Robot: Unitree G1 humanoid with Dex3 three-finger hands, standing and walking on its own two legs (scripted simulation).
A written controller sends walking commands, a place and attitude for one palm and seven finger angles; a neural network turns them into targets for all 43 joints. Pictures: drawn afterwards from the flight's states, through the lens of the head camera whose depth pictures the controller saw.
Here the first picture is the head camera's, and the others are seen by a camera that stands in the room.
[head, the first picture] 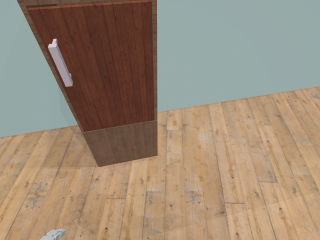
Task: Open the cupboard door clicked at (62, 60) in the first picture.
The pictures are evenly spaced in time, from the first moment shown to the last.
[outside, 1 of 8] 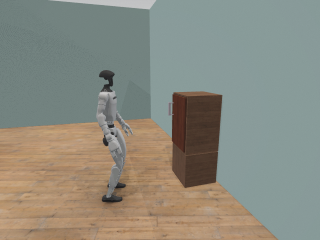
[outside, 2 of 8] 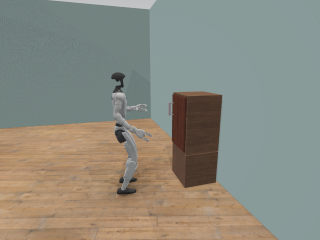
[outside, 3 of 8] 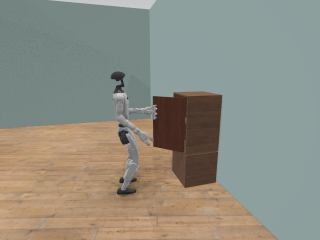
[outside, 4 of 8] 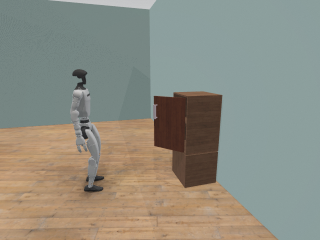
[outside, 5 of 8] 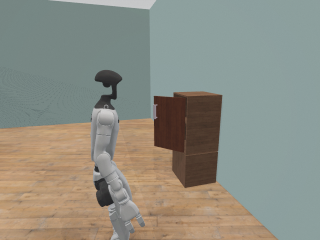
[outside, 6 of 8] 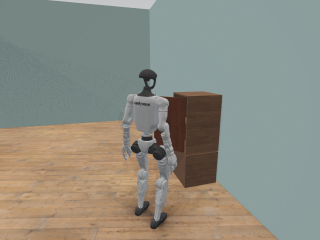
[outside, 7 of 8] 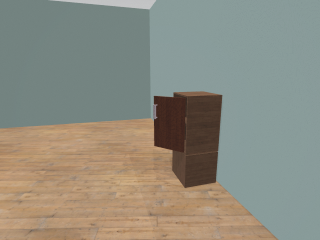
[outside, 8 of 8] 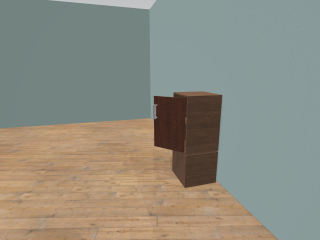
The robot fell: no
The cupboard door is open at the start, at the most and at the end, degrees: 0 46 43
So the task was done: yes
